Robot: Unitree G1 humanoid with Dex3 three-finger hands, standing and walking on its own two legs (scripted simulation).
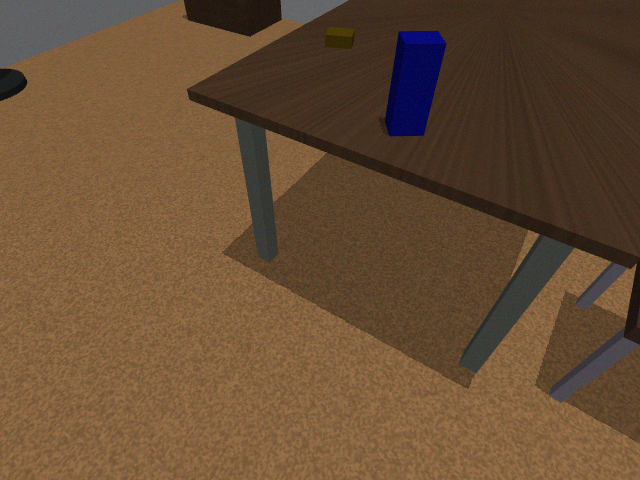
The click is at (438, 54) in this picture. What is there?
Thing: carton on end
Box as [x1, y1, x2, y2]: [385, 31, 445, 135]
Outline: 399,31 385,122 389,135 423,135 445,47 445,42 437,31
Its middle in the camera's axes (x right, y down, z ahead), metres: +0.21 -0.34 +0.84
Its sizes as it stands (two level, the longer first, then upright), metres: 0.081 0.065 0.205
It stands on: a support 0.76 m high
